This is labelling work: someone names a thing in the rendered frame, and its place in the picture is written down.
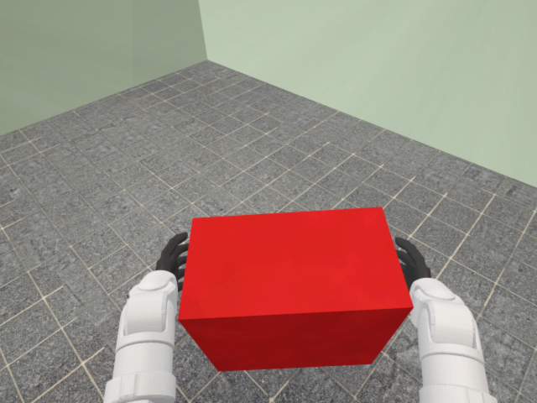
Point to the left robot hand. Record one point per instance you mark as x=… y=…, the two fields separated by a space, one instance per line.
x=169 y=260

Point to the right robot forearm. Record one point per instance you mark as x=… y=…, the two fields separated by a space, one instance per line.
x=449 y=344

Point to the right robot hand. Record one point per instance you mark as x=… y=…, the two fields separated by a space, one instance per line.
x=415 y=267

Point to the carton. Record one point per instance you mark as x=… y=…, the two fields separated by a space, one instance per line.
x=293 y=289

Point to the left robot forearm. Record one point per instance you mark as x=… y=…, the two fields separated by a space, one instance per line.
x=145 y=343

